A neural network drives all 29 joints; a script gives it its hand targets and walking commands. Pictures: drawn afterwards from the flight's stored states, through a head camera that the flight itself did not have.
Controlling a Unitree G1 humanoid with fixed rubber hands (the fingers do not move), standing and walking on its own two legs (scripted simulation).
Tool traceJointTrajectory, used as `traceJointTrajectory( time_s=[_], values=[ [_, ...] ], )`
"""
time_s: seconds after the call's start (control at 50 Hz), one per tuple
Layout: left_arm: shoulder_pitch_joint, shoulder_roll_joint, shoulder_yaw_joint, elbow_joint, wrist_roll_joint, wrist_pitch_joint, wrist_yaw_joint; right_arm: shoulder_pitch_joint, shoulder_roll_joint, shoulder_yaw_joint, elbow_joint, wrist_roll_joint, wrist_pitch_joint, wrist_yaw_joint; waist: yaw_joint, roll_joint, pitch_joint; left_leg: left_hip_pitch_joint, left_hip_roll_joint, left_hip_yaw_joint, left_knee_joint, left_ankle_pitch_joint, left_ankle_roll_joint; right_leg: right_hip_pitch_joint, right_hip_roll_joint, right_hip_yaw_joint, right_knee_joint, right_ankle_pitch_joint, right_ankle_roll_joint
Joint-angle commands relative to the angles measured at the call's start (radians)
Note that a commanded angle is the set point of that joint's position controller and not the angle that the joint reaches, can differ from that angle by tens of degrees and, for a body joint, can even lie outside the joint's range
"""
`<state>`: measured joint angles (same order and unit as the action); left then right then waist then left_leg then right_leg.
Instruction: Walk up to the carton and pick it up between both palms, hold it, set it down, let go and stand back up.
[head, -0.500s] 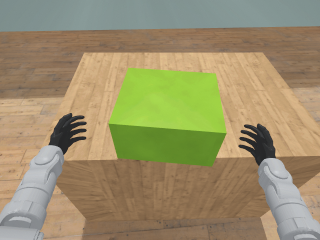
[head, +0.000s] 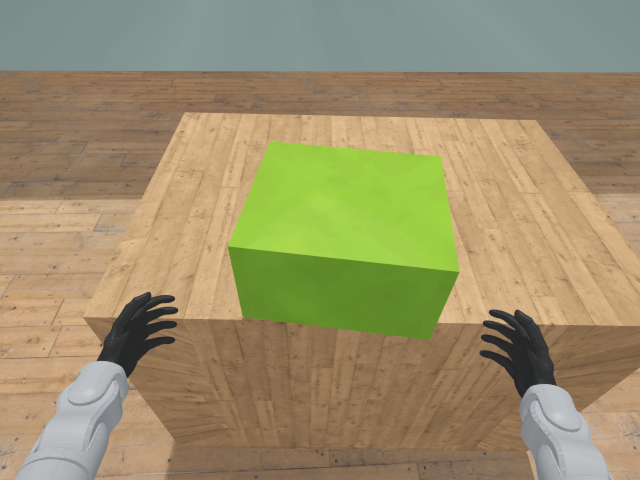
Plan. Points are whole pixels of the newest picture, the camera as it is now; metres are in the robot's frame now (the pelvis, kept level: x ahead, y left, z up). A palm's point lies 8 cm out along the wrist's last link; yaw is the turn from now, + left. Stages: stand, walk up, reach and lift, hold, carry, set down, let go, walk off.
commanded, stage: set down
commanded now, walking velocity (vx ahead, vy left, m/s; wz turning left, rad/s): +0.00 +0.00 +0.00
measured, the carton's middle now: (344, 234) +0.51 -0.03 +0.00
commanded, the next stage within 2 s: none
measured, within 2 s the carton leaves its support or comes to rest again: neither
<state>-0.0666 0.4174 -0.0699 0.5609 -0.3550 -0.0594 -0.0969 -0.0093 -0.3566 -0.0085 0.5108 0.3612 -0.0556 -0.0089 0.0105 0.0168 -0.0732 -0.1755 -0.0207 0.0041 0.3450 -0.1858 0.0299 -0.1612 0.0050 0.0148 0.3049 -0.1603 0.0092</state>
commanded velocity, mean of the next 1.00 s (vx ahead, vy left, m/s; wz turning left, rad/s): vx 0.00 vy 0.00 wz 0.00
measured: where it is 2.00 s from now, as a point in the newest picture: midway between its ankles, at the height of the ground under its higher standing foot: outside the picture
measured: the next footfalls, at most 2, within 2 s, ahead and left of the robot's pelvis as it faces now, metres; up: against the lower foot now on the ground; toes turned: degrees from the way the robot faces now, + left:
none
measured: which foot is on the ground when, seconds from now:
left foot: down 0.00-1.00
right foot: down 0.00-1.00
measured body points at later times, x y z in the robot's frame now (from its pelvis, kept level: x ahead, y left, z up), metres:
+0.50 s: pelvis +0.02 -0.01 +0.00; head +0.01 -0.01 +0.45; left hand +0.23 +0.24 -0.02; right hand +0.22 -0.25 -0.02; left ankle +0.00 +0.10 -0.75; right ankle +0.00 -0.13 -0.75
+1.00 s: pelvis +0.01 -0.02 +0.00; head +0.02 -0.02 +0.45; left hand +0.18 +0.23 -0.05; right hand +0.17 -0.25 -0.06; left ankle +0.00 +0.10 -0.75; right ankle +0.00 -0.13 -0.75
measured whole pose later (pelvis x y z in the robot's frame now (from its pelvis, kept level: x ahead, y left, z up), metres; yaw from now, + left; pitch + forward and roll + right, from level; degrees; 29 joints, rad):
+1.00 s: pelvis +0.01 -0.02 +0.00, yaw -2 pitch +3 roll +0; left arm 0.29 0.32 0.04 0.26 -0.14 0.30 -0.08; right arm 0.36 -0.21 0.04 0.21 0.16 0.23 -0.10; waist 0.03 -0.01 -0.05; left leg -0.16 0.01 0.02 0.29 -0.17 -0.01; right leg -0.19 0.03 0.04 0.31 -0.17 -0.02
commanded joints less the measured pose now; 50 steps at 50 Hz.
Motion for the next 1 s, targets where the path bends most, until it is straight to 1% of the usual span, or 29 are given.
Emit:
traceJointTrajectory(
  time_s=[0.0, 0.08, 0.12, 0.16, 0.26, 0.38, 0.48, 0.56, 0.7, 0.88, 0.98],
  values=[
    [-0.178, 0.159, 0.050, -0.167, 0.006, 0.009, 0.015, -0.172, -0.143, -0.060, -0.169, -0.023, 0.010, 0.002, -0.001, -0.005, -0.100, 0.043, 0.027, -0.035, -0.061, 0.069, -0.005, -0.013, 0.011, 0.014, -0.044, 0.006, -0.011],
    [-0.072, 0.139, 0.081, -0.195, 0.044, 0.047, 0.009, -0.076, -0.143, -0.055, -0.172, -0.033, 0.035, -0.001, 0.005, 0.008, -0.129, 0.101, 0.030, -0.034, -0.048, 0.243, -0.025, 0.020, 0.019, 0.025, -0.053, 0.103, -0.024],
    [-0.028, 0.124, 0.097, -0.218, 0.062, 0.067, 0.004, -0.036, -0.135, -0.047, -0.195, -0.039, 0.047, -0.006, 0.010, 0.002, -0.125, 0.112, 0.030, -0.031, -0.048, 0.291, -0.030, 0.032, 0.022, 0.032, -0.059, 0.132, -0.028],
    [0.007, 0.110, 0.107, -0.247, 0.076, 0.087, 0.001, -0.003, -0.125, -0.040, -0.225, -0.045, 0.060, -0.011, 0.016, -0.001, -0.112, 0.109, 0.031, -0.028, -0.054, 0.311, -0.032, 0.041, 0.023, 0.039, -0.063, 0.149, -0.033],
    [0.071, 0.084, 0.122, -0.324, 0.104, 0.136, 0.002, 0.070, -0.101, -0.035, -0.305, -0.067, 0.099, -0.022, 0.026, 0.000, -0.067, 0.080, 0.034, -0.018, -0.072, 0.298, -0.034, 0.050, 0.022, 0.049, -0.068, 0.150, -0.040],
    [0.149, 0.068, 0.144, -0.404, 0.139, 0.203, 0.011, 0.172, -0.066, -0.038, -0.383, -0.101, 0.160, -0.039, 0.024, -0.001, -0.044, 0.059, 0.035, -0.003, -0.085, 0.289, -0.037, 0.053, 0.016, 0.057, -0.069, 0.145, -0.037],
    [0.215, 0.055, 0.161, -0.441, 0.164, 0.253, 0.013, 0.247, -0.034, -0.031, -0.431, -0.127, 0.205, -0.055, 0.025, -0.003, -0.037, 0.054, 0.030, 0.011, -0.087, 0.303, -0.041, 0.053, 0.015, 0.058, -0.067, 0.153, -0.028],
    [0.253, 0.049, 0.169, -0.451, 0.179, 0.275, 0.012, 0.288, -0.011, -0.021, -0.456, -0.145, 0.225, -0.064, 0.027, -0.003, -0.031, 0.048, 0.026, 0.020, -0.085, 0.306, -0.042, 0.046, 0.013, 0.056, -0.062, 0.154, -0.019],
    [0.292, 0.043, 0.171, -0.441, 0.195, 0.294, 0.012, 0.333, 0.022, -0.004, -0.457, -0.172, 0.238, -0.077, 0.026, -0.008, -0.024, 0.044, 0.024, 0.029, -0.078, 0.289, -0.040, 0.021, 0.009, 0.052, -0.055, 0.136, -0.005],
    [0.319, 0.033, 0.160, -0.414, 0.210, 0.328, 0.018, 0.363, 0.054, 0.014, -0.418, -0.199, 0.258, -0.091, 0.022, -0.010, -0.013, 0.036, 0.024, 0.035, -0.074, 0.267, -0.041, 0.000, 0.007, 0.046, -0.050, 0.117, 0.003],
    [0.296, 0.025, 0.152, -0.398, 0.218, 0.356, 0.027, 0.359, 0.069, 0.016, -0.389, -0.216, 0.276, -0.094, 0.012, -0.014, 0.003, 0.014, 0.026, 0.038, -0.078, 0.211, -0.040, -0.014, 0.003, 0.042, -0.044, 0.086, 0.007]
  ],
)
